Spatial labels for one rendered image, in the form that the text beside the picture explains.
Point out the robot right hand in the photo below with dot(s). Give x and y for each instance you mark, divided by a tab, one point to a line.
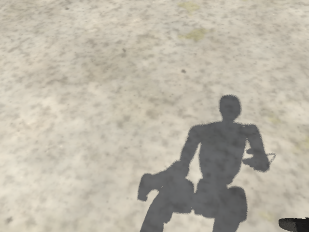
294	224

